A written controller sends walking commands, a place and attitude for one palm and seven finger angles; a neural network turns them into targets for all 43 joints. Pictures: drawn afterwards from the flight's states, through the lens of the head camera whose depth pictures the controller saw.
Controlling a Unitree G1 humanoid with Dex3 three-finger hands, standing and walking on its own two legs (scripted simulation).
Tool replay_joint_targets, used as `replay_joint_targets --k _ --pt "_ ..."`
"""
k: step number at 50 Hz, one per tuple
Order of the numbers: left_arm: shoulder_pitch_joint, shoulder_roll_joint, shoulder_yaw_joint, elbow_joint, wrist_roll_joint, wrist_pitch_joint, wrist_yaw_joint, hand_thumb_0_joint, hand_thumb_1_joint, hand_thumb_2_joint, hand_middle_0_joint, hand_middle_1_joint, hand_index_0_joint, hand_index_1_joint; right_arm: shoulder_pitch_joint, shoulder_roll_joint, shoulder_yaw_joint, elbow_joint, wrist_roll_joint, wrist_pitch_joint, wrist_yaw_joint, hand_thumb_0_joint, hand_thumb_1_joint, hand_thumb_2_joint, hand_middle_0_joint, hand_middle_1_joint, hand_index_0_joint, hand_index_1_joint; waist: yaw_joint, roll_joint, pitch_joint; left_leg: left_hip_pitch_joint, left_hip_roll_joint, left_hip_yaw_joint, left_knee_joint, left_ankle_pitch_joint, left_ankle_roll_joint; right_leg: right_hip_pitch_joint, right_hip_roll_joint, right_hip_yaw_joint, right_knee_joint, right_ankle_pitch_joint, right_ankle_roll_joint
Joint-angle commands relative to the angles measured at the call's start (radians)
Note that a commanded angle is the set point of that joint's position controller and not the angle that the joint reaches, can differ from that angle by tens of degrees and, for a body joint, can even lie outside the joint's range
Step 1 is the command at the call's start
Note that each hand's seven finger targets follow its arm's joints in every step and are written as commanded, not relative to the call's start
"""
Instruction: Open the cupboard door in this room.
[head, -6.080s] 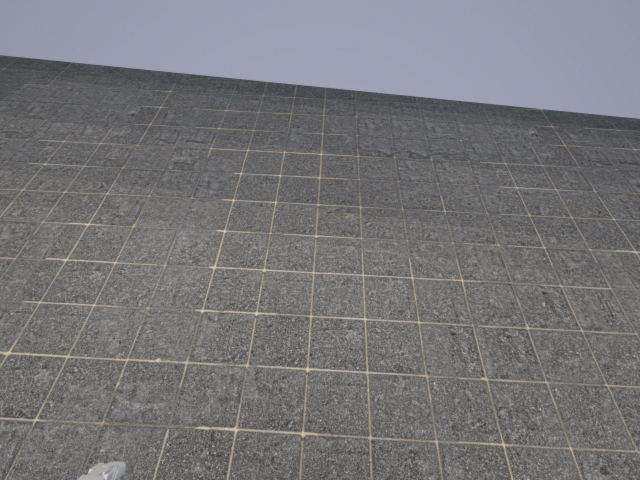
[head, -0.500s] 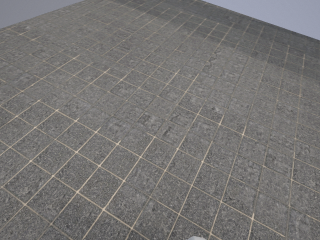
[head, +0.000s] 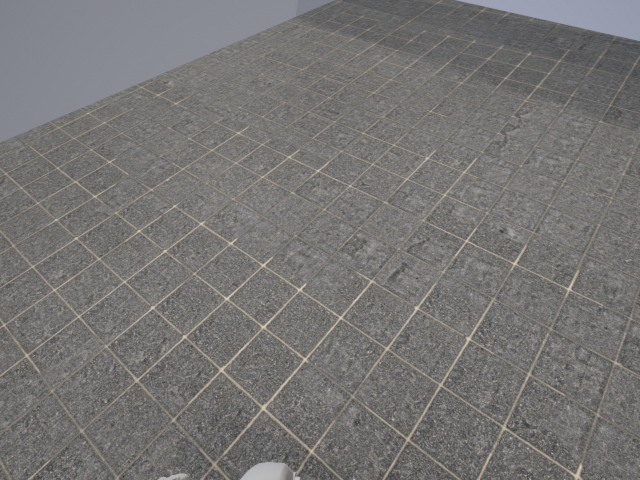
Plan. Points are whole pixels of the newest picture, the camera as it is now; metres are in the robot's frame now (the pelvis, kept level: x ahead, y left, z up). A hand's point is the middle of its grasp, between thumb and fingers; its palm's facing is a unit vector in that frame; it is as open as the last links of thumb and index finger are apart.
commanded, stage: turn or walk to find it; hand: left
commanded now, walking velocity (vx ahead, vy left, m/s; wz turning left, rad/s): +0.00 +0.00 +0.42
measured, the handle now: out of the picture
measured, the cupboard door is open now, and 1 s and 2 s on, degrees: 0 0 0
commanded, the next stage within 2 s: none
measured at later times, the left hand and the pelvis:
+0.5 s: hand out of the picture -0.04 +0.27 -0.17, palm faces +0.26 -0.93 -0.24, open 7.4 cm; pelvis -0.03 +0.05 +0.00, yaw +12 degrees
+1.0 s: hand out of the picture -0.06 +0.20 -0.15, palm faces +0.42 -0.87 -0.26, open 7.4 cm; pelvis -0.05 +0.00 +0.00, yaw +25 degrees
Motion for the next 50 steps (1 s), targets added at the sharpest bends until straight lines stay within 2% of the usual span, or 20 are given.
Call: replay_joint_targets --k 1,4,9,11,13,14,15,16,19,21,30,33,36,37,38,39,40,42,43,50 --pt "-0.004 0.188 0.045 -0.06 0.001 -0.029 0.018 0.0 0.9 0.9 -0.2 -0.3 -0.2 -0.3 -0.002 -0.062 -0.009 -0.058 0.005 -0.022 0.004 0.0 -0.9 -0.9 0.2 0.3 0.2 0.3 0.022 -0.206 0.004 -0.055 0.053 0.011 0.067 0.033 -0.03 0.018 -0.249 0.148 -0.246 0.13 -0.08" --pt "0.061 0.218 0.053 -0.032 0.007 -0.025 0.016 0.0 0.9 0.9 -0.2 -0.3 -0.2 -0.3 -0.061 -0.051 0.001 -0.068 0.007 -0.024 0.002 0.0 -0.9 -0.9 0.2 0.3 0.2 0.3 0.06 -0.2 -0.014 -0.025 0.058 0.047 -0.076 -0.035 -0.038 0.08 -0.275 0.139 -0.217 0.225 -0.102" --pt "0.101 0.258 0.065 -0.001 0.013 -0.018 0.013 0.0 0.9 0.9 -0.2 -0.3 -0.2 -0.3 -0.101 -0.041 0.018 -0.077 0.019 -0.038 -0.001 0.0 -0.9 -0.9 0.2 0.3 0.2 0.3 0.085 -0.259 -0.06 0.075 0.053 0.101 -0.299 -0.096 -0.023 0.119 -0.302 0.122 -0.154 0.368 -0.121" --pt "0.088 0.262 0.069 0.008 0.013 -0.014 0.012 0.0 0.9 0.9 -0.2 -0.3 -0.2 -0.3 -0.075 -0.037 0.022 -0.075 0.023 -0.047 -0.005 0.0 -0.9 -0.9 0.2 0.3 0.2 0.3 0.068 -0.252 -0.082 0.14 0.044 0.123 -0.432 -0.066 -0.015 0.122 -0.302 0.102 -0.096 0.424 -0.104" --pt "0.068 0.257 0.07 0.009 0.001 -0.007 0.01 0.0 0.9 0.9 -0.2 -0.3 -0.2 -0.3 -0.001 -0.055 0.02 -0.054 0.019 -0.06 -0.006 0.0 -0.9 -0.9 0.2 0.3 0.2 0.3 0.023 -0.207 -0.117 0.298 0.045 0.131 -0.672 0.139 -0.001 0.063 -0.268 0.028 0.019 0.377 -0.031" --pt "0.083 0.222 0.064 -0.001 -0.009 0.001 0.006 0.0 0.9 0.9 -0.2 -0.3 -0.2 -0.3 0.024 -0.115 0.008 -0.051 0.015 -0.07 -0.007 0.0 -0.9 -0.9 0.2 0.3 0.2 0.3 0.007 -0.045 -0.14 0.444 0.136 0.019 -0.753 0.26 0.035 -0.085 -0.208 -0.024 0.156 0.209 0.028" --pt "0.071 0.154 0.049 -0.041 -0.011 0.006 -0.002 0.0 0.9 0.9 -0.2 -0.3 -0.2 -0.3 0.052 -0.216 -0.014 -0.059 0.008 -0.073 -0.01 0.0 -0.9 -0.9 0.2 0.3 0.2 0.3 -0.01 0.248 -0.112 0.507 0.387 -0.294 -0.789 0.548 0.145 -0.336 -0.08 -0.057 0.35 -0.263 0.1" --pt "-0.004 0.16 0.037 -0.062 0.0 0.021 0.004 0.0 0.9 0.9 -0.2 -0.3 -0.2 -0.3 0.083 -0.24 -0.018 -0.045 0.009 -0.065 -0.016 0.0 -0.9 -0.9 0.2 0.3 0.2 0.3 -0.039 0.213 -0.094 0.399 0.438 -0.305 -0.81 0.516 0.209 -0.315 -0.068 0.034 0.483 -0.354 0.095" --pt "-0.021 0.167 0.05 -0.021 -0.002 0.023 -0.005 0.0 0.9 0.9 -0.2 -0.3 -0.2 -0.3 -0.041 -0.155 0.008 -0.064 0.005 -0.071 -0.036 0.0 -0.9 -0.9 0.2 0.3 0.2 0.3 0.013 0.132 -0.016 0.316 0.304 -0.193 -0.806 0.472 0.19 -0.337 -0.064 0.108 0.599 -0.177 0.095" --pt "0.033 0.166 0.047 0.004 -0.003 0.018 -0.011 0.0 0.9 0.9 -0.2 -0.3 -0.2 -0.3 -0.072 -0.146 0.013 -0.078 0.011 -0.079 -0.036 0.0 -0.9 -0.9 0.2 0.3 0.2 0.3 0.033 0.096 -0.057 0.351 0.264 -0.135 -0.792 0.518 0.184 -0.312 -0.053 0.098 0.585 -0.129 0.104" --pt "-0.041 0.142 0.038 -0.046 -0.009 0.014 0.0 0.0 0.9 0.9 -0.2 -0.3 -0.2 -0.3 -0.005 -0.15 -0.005 -0.074 0.004 -0.069 -0.031 0.0 -0.9 -0.9 0.2 0.3 0.2 0.3 -0.008 0.1 -0.073 0.383 0.261 -0.238 -0.764 0.559 0.214 -0.24 -0.007 0.104 0.346 -0.179 0.109" --pt "-0.02 0.139 0.037 -0.049 -0.013 0.008 0.002 0.0 0.9 0.9 -0.2 -0.3 -0.2 -0.3 -0.026 -0.153 -0.009 -0.086 0.0 -0.063 -0.028 0.0 -0.9 -0.9 0.2 0.3 0.2 0.3 0.007 0.116 -0.073 0.318 0.239 -0.269 -0.749 0.545 0.204 -0.144 0.018 0.094 0.217 -0.163 0.096" --pt "0.077 0.154 0.042 -0.028 -0.013 -0.005 0.006 0.0 0.9 0.9 -0.2 -0.3 -0.2 -0.3 -0.058 -0.143 -0.013 -0.098 0.009 -0.06 -0.023 0.0 -0.9 -0.9 0.2 0.3 0.2 0.3 0.058 0.084 -0.102 0.209 0.185 -0.252 -0.672 0.446 0.15 0.057 0.023 0.079 -0.054 0.036 0.088" --pt "0.108 0.194 0.05 -0.025 -0.007 -0.016 0.012 0.0 0.9 0.9 -0.2 -0.3 -0.2 -0.3 -0.048 -0.102 -0.009 -0.106 0.017 -0.061 -0.018 0.0 -0.9 -0.9 0.2 0.3 0.2 0.3 0.07 -0.026 -0.119 0.095 0.125 -0.209 -0.582 0.298 0.1 0.187 -0.061 0.16 -0.174 0.075 0.068" --pt "0.113 0.283 0.069 -0.028 0.009 -0.024 0.019 0.0 0.9 0.9 -0.2 -0.3 -0.2 -0.3 -0.032 -0.034 0.005 -0.127 0.022 -0.061 -0.012 0.0 -0.9 -0.9 0.2 0.3 0.2 0.3 0.069 -0.303 -0.097 -0.098 -0.025 -0.037 -0.376 -0.022 0.021 0.26 -0.317 0.423 -0.245 0.092 -0.029" --pt "0.097 0.304 0.07 -0.049 0.002 -0.02 0.017 0.0 0.9 0.9 -0.2 -0.3 -0.2 -0.3 -0.059 -0.073 -0.008 -0.138 0.009 -0.049 -0.016 0.0 -0.9 -0.9 0.2 0.3 0.2 0.3 0.086 -0.323 -0.08 -0.082 -0.023 -0.034 -0.169 -0.188 0.012 0.108 -0.429 0.475 -0.28 0.09 -0.123" --pt "0.052 0.274 0.071 -0.061 0.0 -0.02 0.02 0.0 0.9 0.9 -0.2 -0.3 -0.2 -0.3 -0.07 -0.087 -0.016 -0.125 0.004 -0.036 -0.013 0.0 -0.9 -0.9 0.2 0.3 0.2 0.3 0.068 -0.3 -0.037 -0.071 0.0 -0.068 -0.034 -0.16 0.017 0.008 -0.389 0.456 -0.299 0.021 -0.134" --pt "-0.047 0.216 0.052 -0.081 -0.002 -0.019 0.017 0.0 0.9 0.9 -0.2 -0.3 -0.2 -0.3 -0.022 -0.075 -0.017 -0.08 0.003 -0.025 -0.001 0.0 -0.9 -0.9 0.2 0.3 0.2 0.3 0.01 -0.171 0.016 -0.066 0.031 -0.042 0.093 -0.033 0.006 -0.043 -0.286 0.276 -0.271 0.023 -0.09" --pt "-0.063 0.199 0.045 -0.086 -0.002 -0.023 0.015 0.0 0.9 0.9 -0.2 -0.3 -0.2 -0.3 0.009 -0.066 -0.013 -0.066 0.002 -0.023 0.002 0.0 -0.9 -0.9 0.2 0.3 0.2 0.3 -0.001 -0.176 0.01 -0.062 0.035 -0.021 0.114 0.012 -0.006 -0.029 -0.251 0.206 -0.253 0.074 -0.074" --pt "0.057 0.218 0.051 -0.035 0.006 -0.026 0.016 0.0 0.9 0.9 -0.2 -0.3 -0.2 -0.3 -0.052 -0.055 0.001 -0.062 0.007 -0.022 0.002 0.0 -0.9 -0.9 0.2 0.3 0.2 0.3 0.056 -0.215 -0.015 -0.033 0.06 0.041 -0.057 -0.028 -0.039 0.077 -0.273 0.14 -0.222 0.203 -0.099"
